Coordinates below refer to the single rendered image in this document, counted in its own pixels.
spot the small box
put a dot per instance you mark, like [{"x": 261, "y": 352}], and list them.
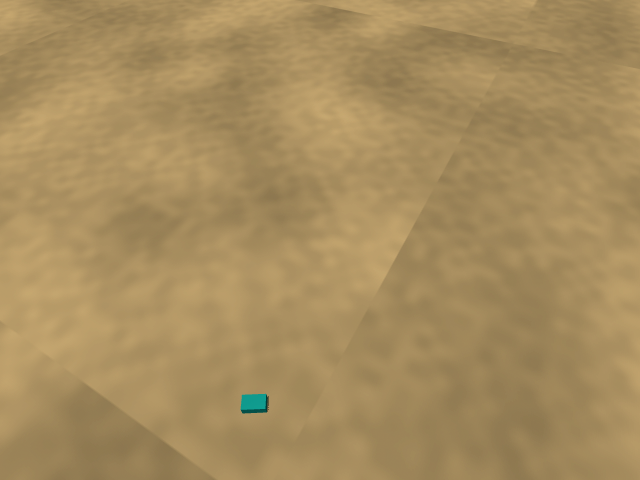
[{"x": 254, "y": 403}]

